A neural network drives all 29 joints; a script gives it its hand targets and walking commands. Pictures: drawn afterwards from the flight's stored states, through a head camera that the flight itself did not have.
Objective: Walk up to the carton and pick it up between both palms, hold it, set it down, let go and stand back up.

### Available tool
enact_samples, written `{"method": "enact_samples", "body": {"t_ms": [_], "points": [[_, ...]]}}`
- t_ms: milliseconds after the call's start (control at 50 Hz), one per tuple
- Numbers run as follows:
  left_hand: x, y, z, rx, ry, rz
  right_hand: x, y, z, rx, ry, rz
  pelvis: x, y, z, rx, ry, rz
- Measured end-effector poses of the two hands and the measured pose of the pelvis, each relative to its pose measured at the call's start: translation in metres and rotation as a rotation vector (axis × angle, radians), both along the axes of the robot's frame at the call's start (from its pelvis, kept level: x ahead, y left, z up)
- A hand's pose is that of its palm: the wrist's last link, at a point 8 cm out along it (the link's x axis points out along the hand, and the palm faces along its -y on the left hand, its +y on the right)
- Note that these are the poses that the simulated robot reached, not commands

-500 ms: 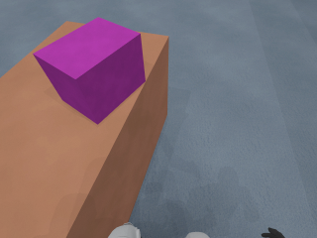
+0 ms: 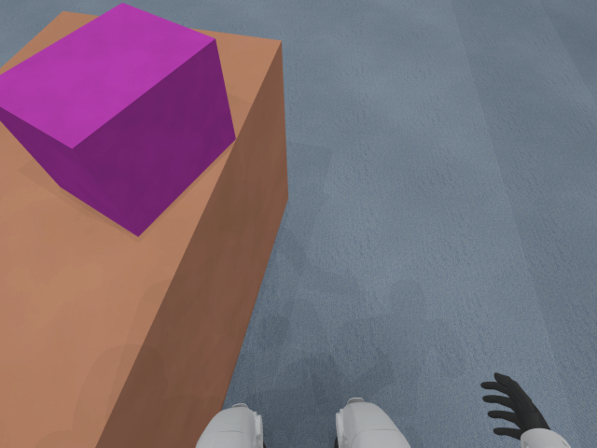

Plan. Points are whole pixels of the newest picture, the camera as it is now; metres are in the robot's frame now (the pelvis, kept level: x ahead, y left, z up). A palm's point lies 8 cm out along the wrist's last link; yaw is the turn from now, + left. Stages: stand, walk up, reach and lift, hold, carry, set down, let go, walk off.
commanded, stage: walk up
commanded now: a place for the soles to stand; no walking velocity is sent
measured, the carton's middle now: (130, 119) +0.60 +0.29 +0.04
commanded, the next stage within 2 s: none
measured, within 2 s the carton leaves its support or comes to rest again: neither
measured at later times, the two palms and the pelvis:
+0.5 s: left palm out of the picture -0.02 +0.26 -0.12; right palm out of the picture +0.11 -0.32 -0.11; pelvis -0.01 -0.01 +0.00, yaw -5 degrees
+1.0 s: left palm out of the picture +0.00 +0.26 -0.13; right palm out of the picture +0.08 -0.31 -0.11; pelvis -0.01 +0.01 +0.00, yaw -9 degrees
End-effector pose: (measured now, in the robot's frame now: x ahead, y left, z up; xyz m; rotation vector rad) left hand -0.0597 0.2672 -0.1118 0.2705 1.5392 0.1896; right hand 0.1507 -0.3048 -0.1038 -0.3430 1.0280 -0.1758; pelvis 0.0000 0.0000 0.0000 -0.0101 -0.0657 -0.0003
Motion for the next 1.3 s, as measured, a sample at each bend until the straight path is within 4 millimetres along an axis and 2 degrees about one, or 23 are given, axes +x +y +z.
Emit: {"method": "enact_samples", "body": {"t_ms": [60,160,220,280,380,480,580,700,760,840,960,1060,1180,1300], "points": [[0.008,-0.001,-0.003,-0.008,-0.002,-0.001,-0.011,0.0,0.002,0.001,0.021,-0.012,0.002,0.001,0.002,-0.001,-0.007,-0.006],[0.02,-0.005,-0.005,0.004,-0.011,-0.034,-0.029,-0.019,0.002,-0.013,0.052,-0.046,0.004,-0.012,0.001,0.008,-0.005,-0.027],[0.026,-0.009,-0.007,0.027,-0.038,-0.067,-0.032,-0.034,-0.003,-0.014,0.05,-0.06,0.003,-0.024,-0.005,0.015,0.004,-0.039],[0.034,-0.011,-0.004,0.032,-0.065,-0.091,-0.031,-0.039,-0.003,-0.006,0.043,-0.081,-0.001,-0.028,-0.003,0.012,-0.004,-0.056],[0.038,-0.012,-0.003,0.027,-0.076,-0.108,-0.029,-0.036,-0.002,0.005,0.008,-0.096,-0.005,-0.025,-0.002,0.013,-0.014,-0.078],[0.042,-0.01,-0.01,-0.013,-0.092,-0.111,-0.037,-0.021,-0.006,0.008,0.015,-0.108,-0.008,-0.01,-0.004,0.0,-0.014,-0.089],[0.051,-0.01,-0.014,-0.054,-0.093,-0.103,-0.062,-0.008,-0.005,0.012,0.054,-0.126,-0.006,0.003,-0.001,0.002,-0.018,-0.098],[0.053,-0.011,-0.015,-0.04,-0.075,-0.135,-0.087,-0.022,-0.005,0.0,0.099,-0.171,-0.004,-0.008,-0.002,0.01,-0.001,-0.123],[0.054,-0.012,-0.014,-0.022,-0.096,-0.152,-0.087,-0.031,-0.006,-0.006,0.097,-0.179,-0.006,-0.014,-0.003,0.005,-0.003,-0.129],[0.057,-0.012,-0.011,-0.028,-0.105,-0.167,-0.076,-0.032,-0.001,-0.005,0.059,-0.185,-0.009,-0.013,0.0,0.011,-0.006,-0.141],[0.061,-0.011,-0.015,-0.068,-0.114,-0.164,-0.067,-0.015,-0.003,0.004,0.033,-0.185,-0.007,0.003,-0.002,-0.005,-0.006,-0.149],[0.064,-0.012,-0.017,-0.068,-0.105,-0.136,-0.079,-0.003,-0.003,0.018,0.052,-0.196,-0.001,0.011,0.0,-0.003,-0.005,-0.157],[0.066,-0.013,-0.016,-0.049,-0.088,-0.163,-0.088,-0.018,-0.006,0.013,0.084,-0.22,0.004,-0.003,-0.002,0.008,0.015,-0.169],[0.07,-0.013,-0.013,-0.058,-0.085,-0.185,-0.068,-0.02,-0.002,0.011,0.032,-0.228,0.004,-0.002,0.0,0.012,0.013,-0.188]]}}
